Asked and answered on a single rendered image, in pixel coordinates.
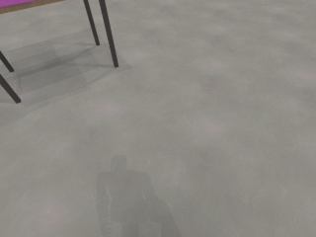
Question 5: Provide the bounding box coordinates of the table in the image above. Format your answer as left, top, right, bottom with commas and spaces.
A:
0, 0, 119, 104

